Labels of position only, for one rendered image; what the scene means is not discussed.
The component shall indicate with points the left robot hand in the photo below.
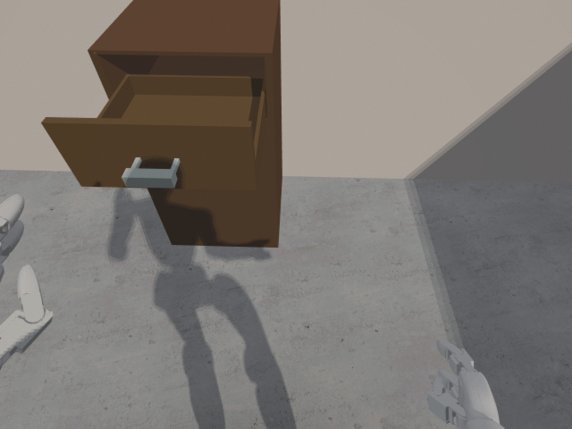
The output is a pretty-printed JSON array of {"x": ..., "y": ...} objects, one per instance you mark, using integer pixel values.
[{"x": 21, "y": 328}]

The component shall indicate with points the handle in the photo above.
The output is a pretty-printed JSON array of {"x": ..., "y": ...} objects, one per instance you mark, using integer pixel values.
[{"x": 136, "y": 177}]

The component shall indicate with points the right robot hand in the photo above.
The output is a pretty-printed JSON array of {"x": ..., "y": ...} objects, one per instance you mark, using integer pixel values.
[{"x": 471, "y": 396}]

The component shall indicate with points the cabinet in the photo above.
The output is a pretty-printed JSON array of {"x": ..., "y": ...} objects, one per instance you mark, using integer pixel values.
[{"x": 207, "y": 38}]

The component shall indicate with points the drawer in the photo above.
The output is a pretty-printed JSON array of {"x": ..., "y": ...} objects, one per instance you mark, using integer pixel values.
[{"x": 215, "y": 125}]

